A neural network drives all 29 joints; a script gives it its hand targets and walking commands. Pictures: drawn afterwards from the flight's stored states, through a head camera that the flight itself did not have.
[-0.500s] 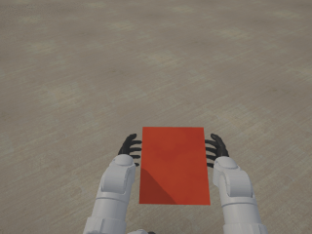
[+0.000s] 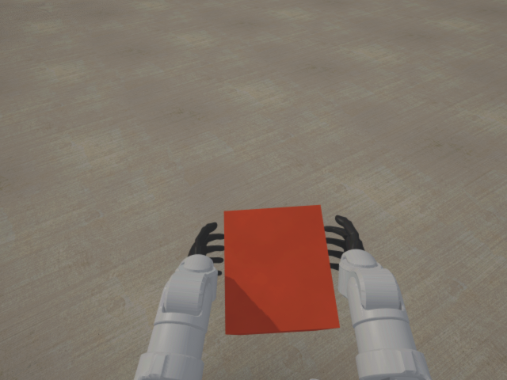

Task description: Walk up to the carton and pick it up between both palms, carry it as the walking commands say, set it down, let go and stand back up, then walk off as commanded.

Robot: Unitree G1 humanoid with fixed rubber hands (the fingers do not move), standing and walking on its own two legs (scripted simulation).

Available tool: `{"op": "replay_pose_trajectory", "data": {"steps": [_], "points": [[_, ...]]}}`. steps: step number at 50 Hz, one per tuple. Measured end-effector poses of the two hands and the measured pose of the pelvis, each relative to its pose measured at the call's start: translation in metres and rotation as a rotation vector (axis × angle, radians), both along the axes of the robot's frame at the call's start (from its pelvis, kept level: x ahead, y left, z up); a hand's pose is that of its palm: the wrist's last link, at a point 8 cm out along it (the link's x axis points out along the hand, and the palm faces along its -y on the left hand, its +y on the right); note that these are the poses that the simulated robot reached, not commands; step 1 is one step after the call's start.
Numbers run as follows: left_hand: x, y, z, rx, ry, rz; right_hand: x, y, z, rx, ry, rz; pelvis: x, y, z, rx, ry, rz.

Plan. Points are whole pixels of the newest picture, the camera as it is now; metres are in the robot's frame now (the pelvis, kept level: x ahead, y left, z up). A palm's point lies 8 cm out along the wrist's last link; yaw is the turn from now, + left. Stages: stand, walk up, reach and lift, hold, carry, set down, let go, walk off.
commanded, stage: carry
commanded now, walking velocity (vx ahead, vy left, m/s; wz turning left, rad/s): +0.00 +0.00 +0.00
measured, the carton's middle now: (275, 277) +0.31 +0.00 -0.06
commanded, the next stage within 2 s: hold in 0.74 s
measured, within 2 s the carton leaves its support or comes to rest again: neither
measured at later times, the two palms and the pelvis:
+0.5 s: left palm (211, 258) +0.30 +0.10 +0.03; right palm (365, 259) +0.30 -0.14 +0.04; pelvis +0.00 -0.01 +0.01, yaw +0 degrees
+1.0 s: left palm (191, 226) +0.33 +0.13 +0.07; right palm (347, 230) +0.34 -0.11 +0.07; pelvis +0.03 +0.01 +0.01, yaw -4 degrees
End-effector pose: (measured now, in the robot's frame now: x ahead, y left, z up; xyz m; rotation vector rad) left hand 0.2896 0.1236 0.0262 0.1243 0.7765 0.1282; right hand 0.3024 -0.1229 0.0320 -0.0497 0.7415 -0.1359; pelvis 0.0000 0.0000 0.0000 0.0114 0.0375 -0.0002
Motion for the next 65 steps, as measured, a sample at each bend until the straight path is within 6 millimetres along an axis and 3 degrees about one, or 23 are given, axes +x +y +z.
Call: {"op": "replay_pose_trajectory", "data": {"steps": [7,19,33,40,46,53,60,65], "points": [[0.002,-0.009,0.013,0.003,-0.029,-0.021,0.000,-0.010,0.010,-0.004,-0.027,-0.014,-0.001,-0.005,0.004,-0.001,0.008,0.006],[0.007,-0.021,0.012,0.033,-0.011,-0.053,-0.002,-0.021,0.010,0.005,-0.011,-0.038,0.001,-0.009,0.006,0.000,0.026,0.002],[0.008,-0.015,0.006,0.013,0.002,-0.025,0.004,-0.015,0.005,-0.004,0.003,-0.015,0.005,-0.009,0.007,-0.004,0.041,0.013],[0.012,-0.007,0.014,-0.017,-0.046,-0.012,0.010,-0.009,0.008,-0.002,-0.047,-0.001,0.011,-0.007,0.009,0.003,-0.021,-0.019],[0.029,0.006,0.037,-0.018,-0.124,0.009,0.019,0.003,0.023,0.020,-0.117,0.017,0.024,0.000,0.010,-0.001,-0.107,-0.070],[0.049,0.016,0.054,-0.012,-0.122,0.031,0.043,0.015,0.042,0.017,-0.113,0.025,0.043,0.009,0.014,-0.001,-0.172,-0.061],[0.058,0.031,0.056,-0.018,-0.127,0.052,0.059,0.029,0.050,0.023,-0.119,0.053,0.061,0.018,0.016,-0.006,-0.186,-0.054],[0.060,0.031,0.046,-0.009,-0.098,0.001,0.060,0.028,0.049,0.020,-0.099,0.033,0.070,0.026,0.019,-0.019,-0.193,-0.028]]}}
